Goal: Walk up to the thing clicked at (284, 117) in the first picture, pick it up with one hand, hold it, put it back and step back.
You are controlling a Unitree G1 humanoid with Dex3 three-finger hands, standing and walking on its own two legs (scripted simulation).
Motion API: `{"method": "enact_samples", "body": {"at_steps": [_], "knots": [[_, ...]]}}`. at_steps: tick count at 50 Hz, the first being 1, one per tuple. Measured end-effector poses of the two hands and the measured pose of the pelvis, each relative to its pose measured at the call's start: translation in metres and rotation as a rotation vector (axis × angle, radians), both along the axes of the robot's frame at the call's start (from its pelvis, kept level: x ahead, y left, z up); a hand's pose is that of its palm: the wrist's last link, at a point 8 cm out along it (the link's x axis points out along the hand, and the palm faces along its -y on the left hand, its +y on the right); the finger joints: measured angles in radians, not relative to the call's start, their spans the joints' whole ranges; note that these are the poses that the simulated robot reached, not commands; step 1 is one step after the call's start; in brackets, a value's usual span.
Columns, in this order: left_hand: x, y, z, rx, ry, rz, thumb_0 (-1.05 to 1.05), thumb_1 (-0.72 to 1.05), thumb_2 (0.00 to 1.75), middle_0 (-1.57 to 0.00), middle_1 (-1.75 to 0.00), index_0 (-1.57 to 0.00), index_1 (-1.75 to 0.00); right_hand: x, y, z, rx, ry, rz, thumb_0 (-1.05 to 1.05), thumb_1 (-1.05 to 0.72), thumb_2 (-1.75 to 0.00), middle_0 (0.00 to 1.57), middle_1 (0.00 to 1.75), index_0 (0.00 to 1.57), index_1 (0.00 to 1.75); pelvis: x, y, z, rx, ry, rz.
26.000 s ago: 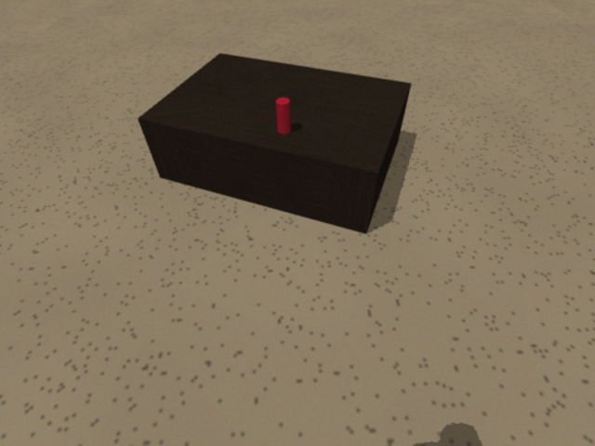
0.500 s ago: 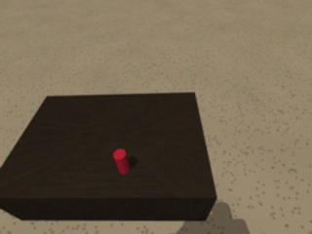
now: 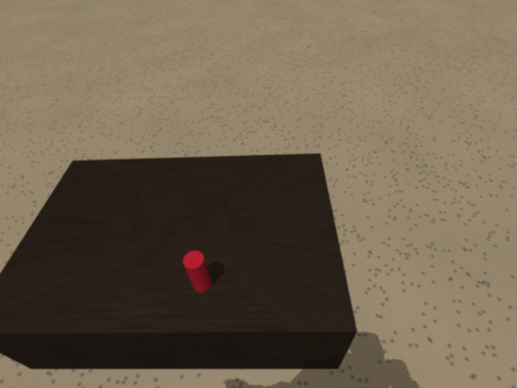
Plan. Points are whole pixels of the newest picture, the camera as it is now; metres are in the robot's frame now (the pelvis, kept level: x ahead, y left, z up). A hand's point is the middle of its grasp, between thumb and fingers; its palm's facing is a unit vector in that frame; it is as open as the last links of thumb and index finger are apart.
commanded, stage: stand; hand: left
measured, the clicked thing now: (197, 272) +0.52 +0.22 -0.35
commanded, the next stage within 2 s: none
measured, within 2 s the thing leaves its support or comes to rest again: neither
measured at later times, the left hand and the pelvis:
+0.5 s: hand out of the picture +0.08 +0.25 -0.15, palm faces -0.03 -0.93 -0.36, open 7.5 cm; pelvis +0.00 -0.01 +0.00, yaw +0 degrees
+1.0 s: hand out of the picture +0.08 +0.24 -0.16, palm faces -0.03 -0.94 -0.35, open 7.4 cm; pelvis +0.01 -0.01 +0.00, yaw +0 degrees
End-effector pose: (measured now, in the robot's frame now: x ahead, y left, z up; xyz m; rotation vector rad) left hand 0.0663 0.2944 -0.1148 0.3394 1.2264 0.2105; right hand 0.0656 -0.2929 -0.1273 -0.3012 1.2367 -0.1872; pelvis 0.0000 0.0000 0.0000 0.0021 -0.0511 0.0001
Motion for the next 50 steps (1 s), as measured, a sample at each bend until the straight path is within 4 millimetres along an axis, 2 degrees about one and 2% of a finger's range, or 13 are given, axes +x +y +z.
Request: {"method": "enact_samples", "body": {"at_steps": [8, 13, 18, 27, 50], "knots": [[0.001, -0.002, 0.000, -0.002, 0.006, 0.001, 0.00, 0.29, 0.73, -0.19, -0.28, -0.19, -0.28, 0.001, -0.003, 0.001, -0.001, 0.005, -0.002, 0.01, -0.91, -0.90, 0.20, 0.30, 0.20, 0.30, 0.002, -0.003, 0.000, 0.000, 0.004, -0.001], [0.001, -0.003, -0.001, -0.003, 0.013, 0.002, 0.00, 0.61, 0.83, -0.20, -0.29, -0.20, -0.29, 0.000, -0.005, 0.001, 0.000, 0.013, -0.005, 0.01, -0.91, -0.90, 0.20, 0.30, 0.20, 0.30, 0.003, -0.004, 0.000, 0.000, 0.005, -0.001], [0.001, -0.004, -0.001, -0.005, 0.016, 0.004, 0.01, 0.79, 0.87, -0.20, -0.30, -0.20, -0.29, -0.001, -0.006, 0.000, -0.001, 0.020, -0.007, 0.01, -0.91, -0.90, 0.20, 0.30, 0.20, 0.30, 0.004, -0.006, 0.000, -0.001, 0.006, -0.002], [0.004, -0.006, -0.001, -0.007, 0.008, 0.002, 0.01, 0.89, 0.89, -0.20, -0.30, -0.20, -0.30, 0.000, -0.008, 0.000, 0.000, 0.019, -0.006, 0.01, -0.91, -0.90, 0.20, 0.30, 0.20, 0.30, 0.005, -0.007, 0.000, 0.000, 0.005, -0.001], [0.010, -0.010, -0.003, -0.014, 0.024, 0.001, 0.01, 0.90, 0.90, -0.20, -0.30, -0.20, -0.30, 0.006, -0.013, 0.001, -0.005, 0.030, -0.006, 0.01, -0.91, -0.90, 0.20, 0.30, 0.20, 0.30, 0.013, -0.011, 0.000, 0.000, 0.016, -0.004]]}}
